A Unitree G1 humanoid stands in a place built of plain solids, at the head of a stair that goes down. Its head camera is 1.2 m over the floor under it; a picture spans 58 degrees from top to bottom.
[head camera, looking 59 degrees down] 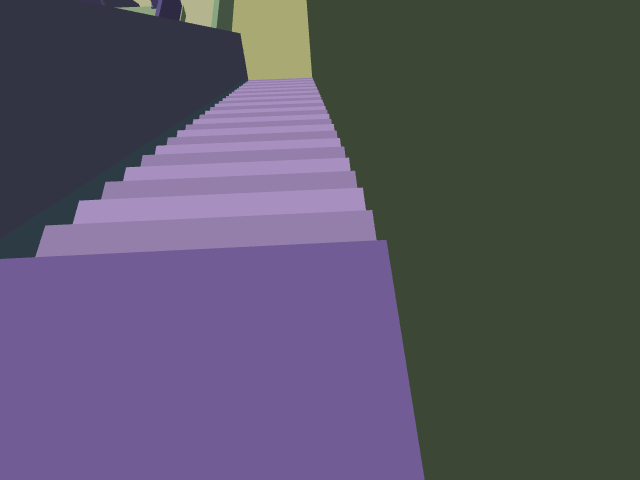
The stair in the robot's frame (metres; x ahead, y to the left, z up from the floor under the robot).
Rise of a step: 0.16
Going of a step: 0.23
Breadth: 1.24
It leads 3 degrees to the left of straight ahead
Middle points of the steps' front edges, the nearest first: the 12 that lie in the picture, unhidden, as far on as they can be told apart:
0.69 0.40 0.00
0.92 0.41 -0.16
1.15 0.43 -0.32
1.38 0.44 -0.48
1.61 0.45 -0.64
1.84 0.47 -0.80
2.07 0.48 -0.96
2.31 0.49 -1.12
2.54 0.51 -1.28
2.77 0.52 -1.44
3.00 0.53 -1.60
3.23 0.55 -1.76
